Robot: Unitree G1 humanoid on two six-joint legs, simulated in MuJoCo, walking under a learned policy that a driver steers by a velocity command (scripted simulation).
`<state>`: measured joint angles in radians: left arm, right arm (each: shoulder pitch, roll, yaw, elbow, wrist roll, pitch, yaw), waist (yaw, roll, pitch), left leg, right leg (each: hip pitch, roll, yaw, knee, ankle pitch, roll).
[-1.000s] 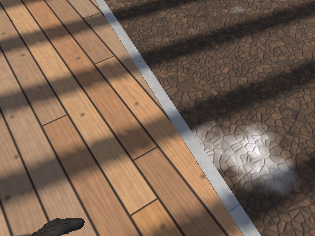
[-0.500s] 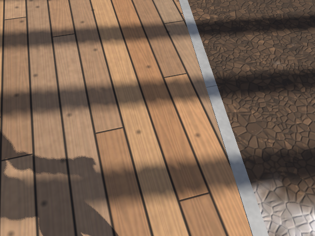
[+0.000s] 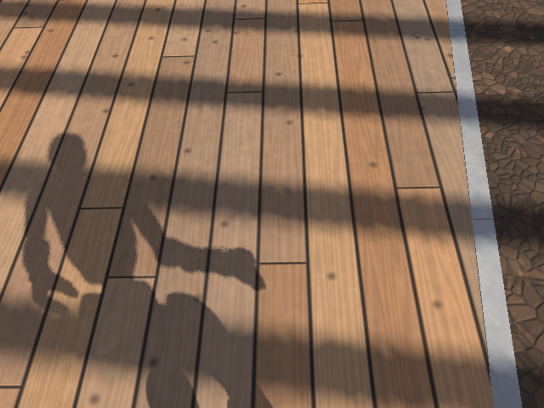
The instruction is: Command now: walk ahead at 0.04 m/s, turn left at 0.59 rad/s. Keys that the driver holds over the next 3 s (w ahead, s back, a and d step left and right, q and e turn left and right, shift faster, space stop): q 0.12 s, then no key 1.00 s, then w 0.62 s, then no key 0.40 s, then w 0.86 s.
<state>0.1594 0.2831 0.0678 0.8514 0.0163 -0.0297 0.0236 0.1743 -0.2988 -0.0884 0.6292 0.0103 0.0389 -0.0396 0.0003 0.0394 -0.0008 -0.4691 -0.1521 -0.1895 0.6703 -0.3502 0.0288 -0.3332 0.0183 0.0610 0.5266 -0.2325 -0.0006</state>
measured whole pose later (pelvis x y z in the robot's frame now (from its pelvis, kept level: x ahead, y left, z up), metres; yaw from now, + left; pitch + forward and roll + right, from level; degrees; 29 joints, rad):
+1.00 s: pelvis +0.02 +0.02 +0.00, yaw +11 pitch -1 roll +0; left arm 0.20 0.23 0.02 0.89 0.01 -0.02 0.02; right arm 0.21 -0.23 -0.05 0.82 -0.01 0.01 -0.02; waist 0.00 0.00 0.03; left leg -0.22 -0.01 -0.03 0.53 -0.28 -0.01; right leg -0.21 -0.03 -0.01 0.54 -0.31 0.02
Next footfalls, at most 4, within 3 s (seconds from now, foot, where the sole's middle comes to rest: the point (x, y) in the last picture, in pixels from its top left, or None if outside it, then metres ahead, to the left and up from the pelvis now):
0.38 left None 0.04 0.15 -0.77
0.66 right None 0.07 -0.10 -0.77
1.80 right None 0.45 -0.03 -0.77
2.24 left None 0.44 0.20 -0.77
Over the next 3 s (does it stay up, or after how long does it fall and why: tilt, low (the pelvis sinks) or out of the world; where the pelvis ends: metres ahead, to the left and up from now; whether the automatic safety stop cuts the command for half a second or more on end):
stays up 0.70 0.04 0.01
